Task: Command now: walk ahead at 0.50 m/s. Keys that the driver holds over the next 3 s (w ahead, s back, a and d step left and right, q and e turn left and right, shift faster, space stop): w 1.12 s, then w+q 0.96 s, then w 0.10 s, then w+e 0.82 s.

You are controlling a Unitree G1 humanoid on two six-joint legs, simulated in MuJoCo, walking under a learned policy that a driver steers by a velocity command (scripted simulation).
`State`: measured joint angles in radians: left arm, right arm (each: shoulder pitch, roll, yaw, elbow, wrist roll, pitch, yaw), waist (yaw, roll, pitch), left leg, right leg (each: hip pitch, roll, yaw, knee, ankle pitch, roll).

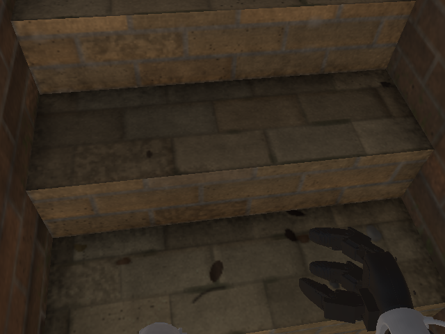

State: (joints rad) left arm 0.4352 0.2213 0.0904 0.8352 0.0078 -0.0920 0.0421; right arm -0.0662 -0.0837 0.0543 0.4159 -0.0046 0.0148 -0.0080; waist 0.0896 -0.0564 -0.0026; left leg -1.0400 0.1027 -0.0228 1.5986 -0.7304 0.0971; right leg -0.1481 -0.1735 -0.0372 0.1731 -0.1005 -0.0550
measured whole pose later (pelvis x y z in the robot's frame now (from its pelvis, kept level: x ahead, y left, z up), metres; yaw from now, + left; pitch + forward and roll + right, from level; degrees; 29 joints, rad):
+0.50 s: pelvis +0.20 +0.04 +0.18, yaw +0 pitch +2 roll -3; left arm 0.10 0.14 0.01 0.62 0.07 0.09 0.01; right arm 0.48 -0.18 -0.02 0.83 0.00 -0.13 -0.06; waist 0.00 -0.09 0.02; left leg -0.11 0.09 0.02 0.50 -0.43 -0.02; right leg -1.34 0.04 0.02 2.19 -0.32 -0.06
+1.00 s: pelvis +0.47 -0.02 +0.37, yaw +1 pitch +2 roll +2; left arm 0.37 0.16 0.06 1.00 0.05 -0.10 0.06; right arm 0.04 -0.09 -0.01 0.60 0.00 -0.05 -0.07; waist 0.03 0.07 0.04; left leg -1.28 -0.14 -0.17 1.94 -0.22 0.08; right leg -0.27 -0.02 -0.08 0.48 -0.25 -0.04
